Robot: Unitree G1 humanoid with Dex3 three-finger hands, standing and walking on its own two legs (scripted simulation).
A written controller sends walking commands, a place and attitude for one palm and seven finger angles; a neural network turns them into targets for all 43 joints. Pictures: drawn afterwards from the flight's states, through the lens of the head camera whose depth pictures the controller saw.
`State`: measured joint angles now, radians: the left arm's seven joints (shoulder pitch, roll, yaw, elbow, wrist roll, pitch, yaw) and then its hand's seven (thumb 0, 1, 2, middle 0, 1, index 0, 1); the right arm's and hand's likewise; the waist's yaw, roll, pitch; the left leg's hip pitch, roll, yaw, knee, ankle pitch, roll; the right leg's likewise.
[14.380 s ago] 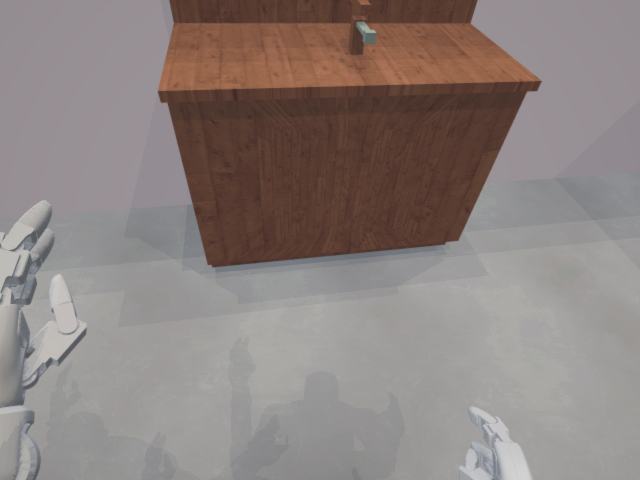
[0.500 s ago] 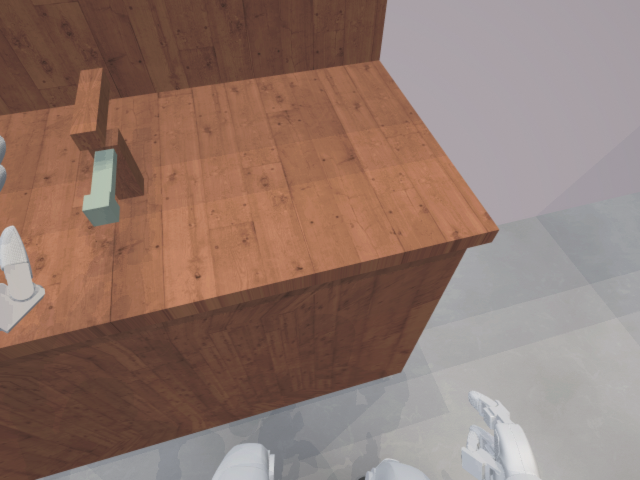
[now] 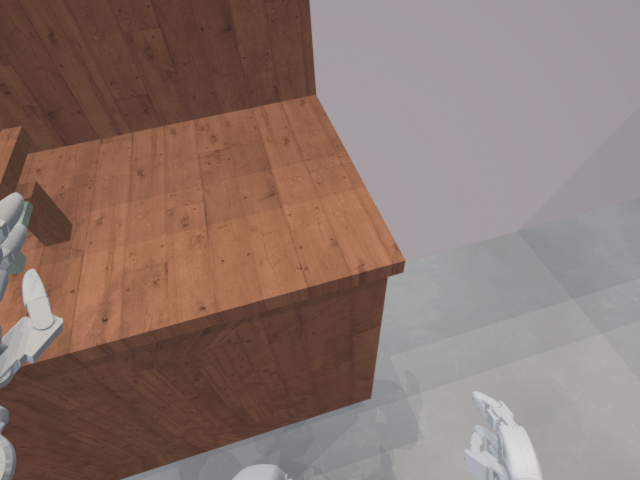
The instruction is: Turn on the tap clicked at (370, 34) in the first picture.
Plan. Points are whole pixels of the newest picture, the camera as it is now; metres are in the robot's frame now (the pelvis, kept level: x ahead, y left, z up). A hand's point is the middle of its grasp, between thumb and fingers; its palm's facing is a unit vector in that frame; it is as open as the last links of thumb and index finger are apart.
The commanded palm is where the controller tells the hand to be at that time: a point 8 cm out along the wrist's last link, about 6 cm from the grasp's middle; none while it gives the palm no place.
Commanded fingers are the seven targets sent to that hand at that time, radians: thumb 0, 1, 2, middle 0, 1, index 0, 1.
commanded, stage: come to a stop and stand still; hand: left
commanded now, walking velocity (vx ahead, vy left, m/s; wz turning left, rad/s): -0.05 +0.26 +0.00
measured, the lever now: (5, 260) +0.33 +0.41 +0.11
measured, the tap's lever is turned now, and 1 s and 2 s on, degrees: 0 0 0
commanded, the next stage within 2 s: look again from close up in 0.62 s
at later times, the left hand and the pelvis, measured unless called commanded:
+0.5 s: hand out of the picture +0.15 +0.28 +0.18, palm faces +0.50 -0.77 -0.40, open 7.4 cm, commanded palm +0.10 +0.30 +0.18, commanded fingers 0.00 0.90 0.90 -0.20 -0.30 -0.20 -0.30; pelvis -0.05 +0.02 +0.00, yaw +2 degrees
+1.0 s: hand (49, 361) +0.19 +0.25 +0.15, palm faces +0.25 -0.85 -0.46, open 7.4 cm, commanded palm +0.14 +0.30 +0.18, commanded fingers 0.00 0.90 0.90 -0.20 -0.30 -0.20 -0.30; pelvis -0.03 +0.03 +0.00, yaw -1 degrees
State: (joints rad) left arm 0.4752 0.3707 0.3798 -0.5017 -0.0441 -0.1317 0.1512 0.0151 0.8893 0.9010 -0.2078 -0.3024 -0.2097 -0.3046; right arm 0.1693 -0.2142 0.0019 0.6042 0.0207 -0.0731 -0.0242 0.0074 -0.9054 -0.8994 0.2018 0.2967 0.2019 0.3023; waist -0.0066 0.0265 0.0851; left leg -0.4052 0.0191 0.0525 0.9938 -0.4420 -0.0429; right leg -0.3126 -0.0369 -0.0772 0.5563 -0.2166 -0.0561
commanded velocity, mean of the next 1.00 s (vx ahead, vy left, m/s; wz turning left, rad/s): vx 0.05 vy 0.01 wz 0.00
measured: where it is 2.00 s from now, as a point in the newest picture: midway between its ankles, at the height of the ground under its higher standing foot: outside the picture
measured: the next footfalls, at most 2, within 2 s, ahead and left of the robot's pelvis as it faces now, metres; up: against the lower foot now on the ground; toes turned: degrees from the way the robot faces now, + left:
left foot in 0.34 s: -0.01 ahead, +0.14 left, +0.00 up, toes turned -2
